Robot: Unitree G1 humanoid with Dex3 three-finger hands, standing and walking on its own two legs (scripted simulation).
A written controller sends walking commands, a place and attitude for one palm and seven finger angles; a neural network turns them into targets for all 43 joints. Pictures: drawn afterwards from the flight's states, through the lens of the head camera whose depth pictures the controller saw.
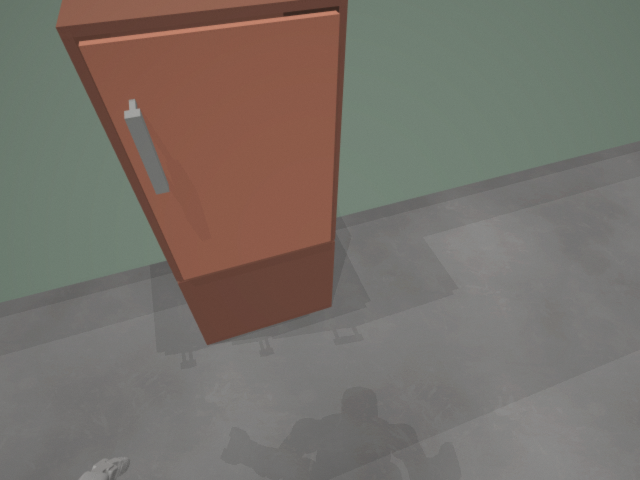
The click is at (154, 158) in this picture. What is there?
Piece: cupboard door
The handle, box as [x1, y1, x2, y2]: [124, 99, 169, 194]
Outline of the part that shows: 130,99 129,109 124,111 124,118 156,194 169,191 167,181 139,108 136,108 135,100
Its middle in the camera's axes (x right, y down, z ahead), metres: -0.31 -0.16 +0.68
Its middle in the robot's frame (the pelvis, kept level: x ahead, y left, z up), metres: +0.62 +0.34 +0.06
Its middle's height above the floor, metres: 0.83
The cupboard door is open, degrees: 0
